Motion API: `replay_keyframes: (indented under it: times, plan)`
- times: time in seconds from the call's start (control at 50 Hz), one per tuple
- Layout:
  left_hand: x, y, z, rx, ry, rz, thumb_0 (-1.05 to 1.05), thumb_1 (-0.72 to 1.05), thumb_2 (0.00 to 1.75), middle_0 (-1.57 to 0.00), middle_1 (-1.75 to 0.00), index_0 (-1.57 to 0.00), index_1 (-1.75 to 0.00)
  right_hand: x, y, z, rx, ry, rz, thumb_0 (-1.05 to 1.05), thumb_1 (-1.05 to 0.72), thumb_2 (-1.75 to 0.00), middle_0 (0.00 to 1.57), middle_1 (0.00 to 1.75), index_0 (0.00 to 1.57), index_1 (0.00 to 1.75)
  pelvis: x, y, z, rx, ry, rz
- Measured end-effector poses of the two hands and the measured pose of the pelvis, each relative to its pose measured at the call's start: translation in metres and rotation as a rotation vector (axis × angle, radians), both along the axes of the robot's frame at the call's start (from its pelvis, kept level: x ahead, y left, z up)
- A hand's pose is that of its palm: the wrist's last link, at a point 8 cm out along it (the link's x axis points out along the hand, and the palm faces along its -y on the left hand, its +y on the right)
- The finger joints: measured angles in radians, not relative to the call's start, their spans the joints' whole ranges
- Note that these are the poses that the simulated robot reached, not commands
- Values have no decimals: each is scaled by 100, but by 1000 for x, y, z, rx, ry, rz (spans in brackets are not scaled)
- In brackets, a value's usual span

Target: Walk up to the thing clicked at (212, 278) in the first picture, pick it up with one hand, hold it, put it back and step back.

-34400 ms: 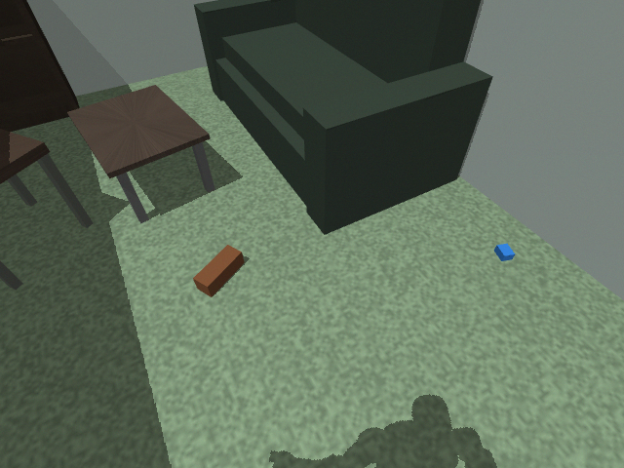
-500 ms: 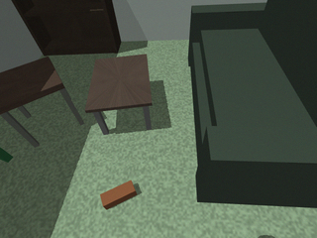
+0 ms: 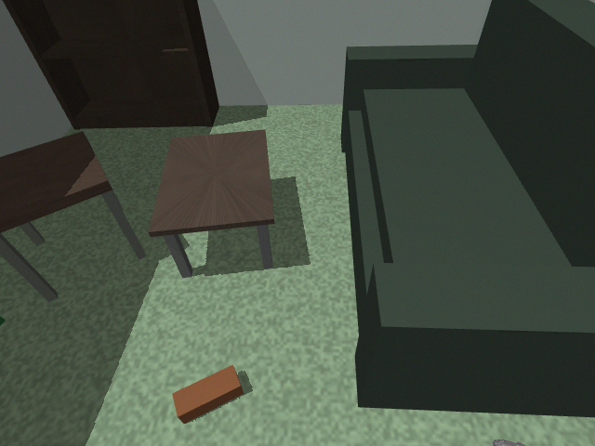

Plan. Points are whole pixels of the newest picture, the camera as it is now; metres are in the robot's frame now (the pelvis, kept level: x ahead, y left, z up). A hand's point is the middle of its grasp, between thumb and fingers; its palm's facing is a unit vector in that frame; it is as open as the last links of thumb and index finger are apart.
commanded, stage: stand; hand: left
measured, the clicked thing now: (209, 393) +0.45 +0.35 -0.74
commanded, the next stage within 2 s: walk up in 0.58 s
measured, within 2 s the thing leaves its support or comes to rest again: neither
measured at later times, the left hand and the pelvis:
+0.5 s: hand out of the picture +0.09 +0.24 -0.15, palm faces +0.00 -0.94 -0.35, open 7.4 cm; pelvis +0.00 -0.02 +0.00, yaw +1 degrees
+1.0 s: hand out of the picture +0.06 +0.30 -0.18, palm faces -0.02 -0.93 -0.37, open 7.4 cm; pelvis -0.08 +0.03 -0.01, yaw +1 degrees
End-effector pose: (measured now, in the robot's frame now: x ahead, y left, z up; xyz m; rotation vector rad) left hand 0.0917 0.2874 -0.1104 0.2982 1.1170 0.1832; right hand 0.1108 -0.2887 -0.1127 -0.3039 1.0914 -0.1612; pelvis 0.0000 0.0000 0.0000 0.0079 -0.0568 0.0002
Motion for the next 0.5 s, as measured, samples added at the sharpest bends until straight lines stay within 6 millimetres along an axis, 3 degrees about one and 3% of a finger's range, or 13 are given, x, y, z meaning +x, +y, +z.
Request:
replay_keyframes:
  times: [0.24,0.5]
  plan:
    - [-4,-2,3,34,58,21,1,90,90,-20,-30,-21,-30,-32,-23,-7,-10,126,-34,1,-91,-90,21,30,20,30,1,-14,4,-4,17,7]
    - [-11,-4,1,24,83,37,1,90,90,-20,-30,-20,-30,-46,-22,-9,-9,165,-35,1,-91,-90,21,30,20,30,0,-16,4,-8,27,9]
